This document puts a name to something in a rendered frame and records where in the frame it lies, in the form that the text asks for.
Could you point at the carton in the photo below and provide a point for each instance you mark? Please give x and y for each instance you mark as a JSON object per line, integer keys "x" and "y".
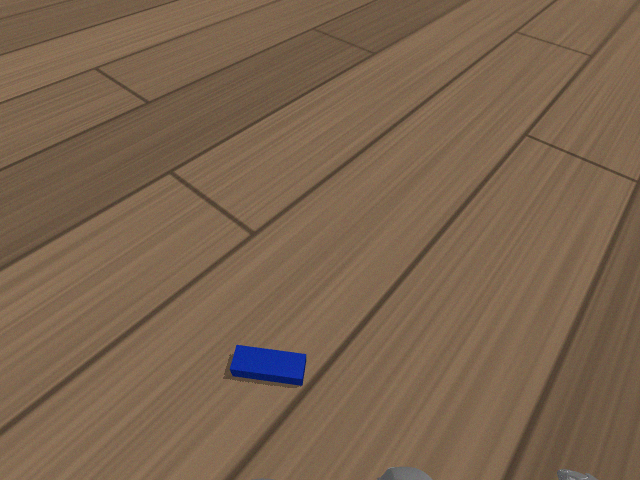
{"x": 268, "y": 365}

